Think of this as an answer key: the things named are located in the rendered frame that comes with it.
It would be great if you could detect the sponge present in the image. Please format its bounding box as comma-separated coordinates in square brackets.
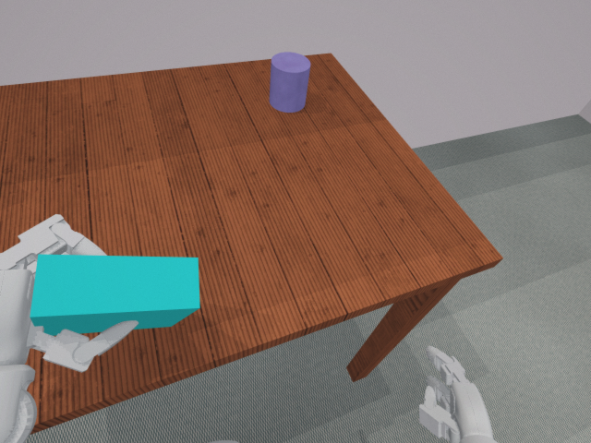
[30, 254, 200, 336]

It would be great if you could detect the robot left forearm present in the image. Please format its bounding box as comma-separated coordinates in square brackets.
[0, 365, 37, 443]

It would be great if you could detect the right robot hand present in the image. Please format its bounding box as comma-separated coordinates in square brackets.
[419, 346, 494, 443]

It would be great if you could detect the left robot hand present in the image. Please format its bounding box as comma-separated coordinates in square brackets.
[0, 214, 138, 373]

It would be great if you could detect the table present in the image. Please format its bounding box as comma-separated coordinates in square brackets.
[0, 53, 503, 434]

